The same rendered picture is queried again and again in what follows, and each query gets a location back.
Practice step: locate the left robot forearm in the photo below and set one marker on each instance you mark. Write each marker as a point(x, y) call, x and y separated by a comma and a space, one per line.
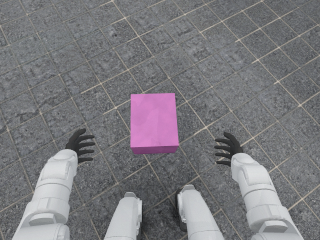
point(49, 204)

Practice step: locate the robot left upper arm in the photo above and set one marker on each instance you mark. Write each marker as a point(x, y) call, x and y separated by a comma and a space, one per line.
point(55, 231)

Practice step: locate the right robot forearm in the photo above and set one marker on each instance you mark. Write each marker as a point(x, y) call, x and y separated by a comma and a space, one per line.
point(265, 213)

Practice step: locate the robot left thigh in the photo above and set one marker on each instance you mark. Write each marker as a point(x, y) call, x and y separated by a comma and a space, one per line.
point(123, 225)

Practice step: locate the left robot shin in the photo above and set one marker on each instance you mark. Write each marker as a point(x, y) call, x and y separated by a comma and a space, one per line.
point(131, 194)

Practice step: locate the right robot hand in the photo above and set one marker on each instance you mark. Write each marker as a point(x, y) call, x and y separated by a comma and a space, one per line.
point(234, 148)

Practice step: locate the left robot hand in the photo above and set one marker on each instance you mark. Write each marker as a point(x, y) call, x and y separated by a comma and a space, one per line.
point(74, 144)

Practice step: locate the carton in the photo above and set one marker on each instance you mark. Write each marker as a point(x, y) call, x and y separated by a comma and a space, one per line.
point(153, 123)

